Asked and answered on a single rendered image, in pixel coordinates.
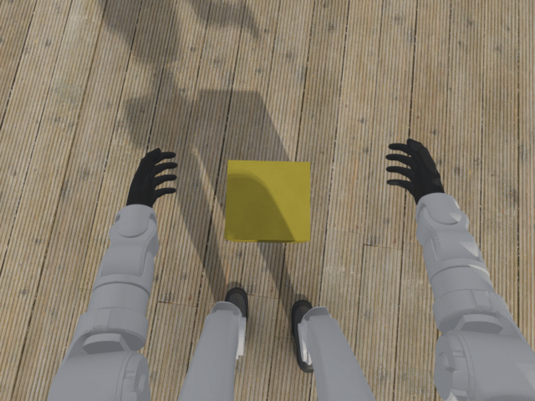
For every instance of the carton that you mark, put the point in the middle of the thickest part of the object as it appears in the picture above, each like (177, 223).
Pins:
(268, 201)

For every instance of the left robot hand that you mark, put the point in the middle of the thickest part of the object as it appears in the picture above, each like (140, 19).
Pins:
(142, 189)

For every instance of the robot left upper arm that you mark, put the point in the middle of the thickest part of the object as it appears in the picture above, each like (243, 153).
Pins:
(114, 376)

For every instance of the robot right foot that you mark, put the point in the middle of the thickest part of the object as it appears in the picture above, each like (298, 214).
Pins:
(299, 309)

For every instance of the right robot hand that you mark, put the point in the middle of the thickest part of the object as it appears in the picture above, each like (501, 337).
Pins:
(423, 175)

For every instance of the left robot thigh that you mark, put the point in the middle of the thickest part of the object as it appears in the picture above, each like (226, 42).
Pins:
(210, 376)

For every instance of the robot left forearm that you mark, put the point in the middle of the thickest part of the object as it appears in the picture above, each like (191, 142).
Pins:
(115, 319)

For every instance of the robot right forearm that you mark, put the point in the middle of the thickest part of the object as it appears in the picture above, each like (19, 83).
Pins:
(465, 298)

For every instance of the robot right upper arm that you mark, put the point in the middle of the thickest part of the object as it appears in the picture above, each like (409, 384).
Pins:
(481, 366)

